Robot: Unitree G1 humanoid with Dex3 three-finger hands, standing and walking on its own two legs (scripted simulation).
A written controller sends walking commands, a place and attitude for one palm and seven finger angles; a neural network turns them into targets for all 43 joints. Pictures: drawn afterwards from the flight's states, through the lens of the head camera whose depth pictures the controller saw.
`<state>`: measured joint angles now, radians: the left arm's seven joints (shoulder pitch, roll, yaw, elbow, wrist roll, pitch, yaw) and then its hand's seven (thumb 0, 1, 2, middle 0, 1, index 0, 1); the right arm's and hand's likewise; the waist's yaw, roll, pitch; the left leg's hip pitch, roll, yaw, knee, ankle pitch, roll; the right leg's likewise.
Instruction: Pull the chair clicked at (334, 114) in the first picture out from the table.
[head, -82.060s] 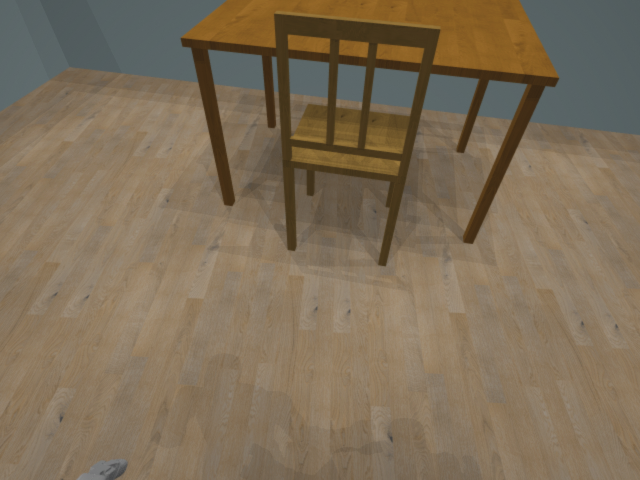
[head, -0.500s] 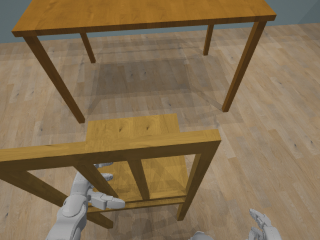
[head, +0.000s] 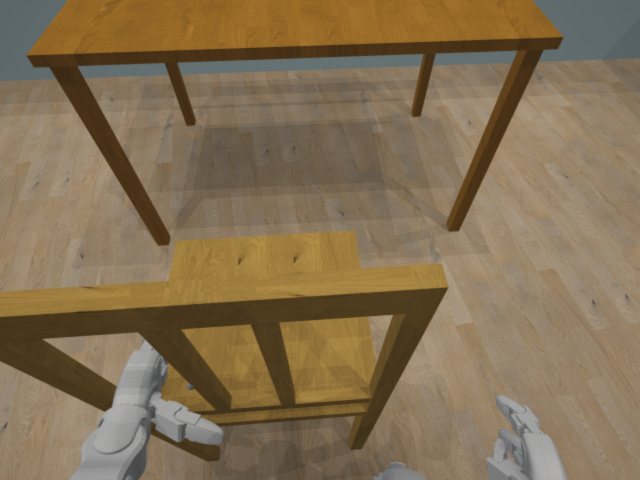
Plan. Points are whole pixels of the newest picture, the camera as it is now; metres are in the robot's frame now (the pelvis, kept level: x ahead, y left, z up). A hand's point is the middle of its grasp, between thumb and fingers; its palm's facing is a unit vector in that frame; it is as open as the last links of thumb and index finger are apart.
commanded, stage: draw the fingers out of the gap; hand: left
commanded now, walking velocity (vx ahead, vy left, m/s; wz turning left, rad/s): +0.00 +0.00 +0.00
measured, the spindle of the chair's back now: (197, 372) +0.26 +0.16 -0.02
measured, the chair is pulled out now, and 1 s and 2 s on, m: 0.52 0.52 0.52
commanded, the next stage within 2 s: draw the hand back to the body in 0.64 s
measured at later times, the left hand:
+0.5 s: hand (170, 459) +0.16 +0.18 -0.04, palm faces +0.02 -0.98 -0.19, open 17.5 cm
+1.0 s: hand (139, 460) +0.16 +0.19 +0.03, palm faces +0.11 -0.99 -0.11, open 17.5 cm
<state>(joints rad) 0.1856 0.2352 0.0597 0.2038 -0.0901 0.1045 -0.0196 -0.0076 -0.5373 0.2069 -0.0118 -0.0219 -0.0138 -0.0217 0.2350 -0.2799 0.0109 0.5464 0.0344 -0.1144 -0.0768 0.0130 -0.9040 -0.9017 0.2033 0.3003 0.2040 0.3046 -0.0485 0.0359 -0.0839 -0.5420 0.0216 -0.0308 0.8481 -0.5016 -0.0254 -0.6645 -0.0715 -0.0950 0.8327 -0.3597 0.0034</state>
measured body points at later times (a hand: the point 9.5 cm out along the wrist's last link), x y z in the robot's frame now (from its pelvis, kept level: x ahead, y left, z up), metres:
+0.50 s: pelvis -0.01 +0.01 -0.01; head +0.03 +0.00 +0.44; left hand +0.16 +0.23 -0.02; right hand +0.17 -0.23 -0.08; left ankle -0.05 +0.14 -0.70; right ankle +0.03 -0.12 -0.70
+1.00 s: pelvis -0.01 +0.00 -0.02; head +0.03 +0.00 +0.42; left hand +0.14 +0.24 +0.04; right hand +0.18 -0.23 -0.10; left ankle -0.05 +0.14 -0.70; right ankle +0.03 -0.12 -0.70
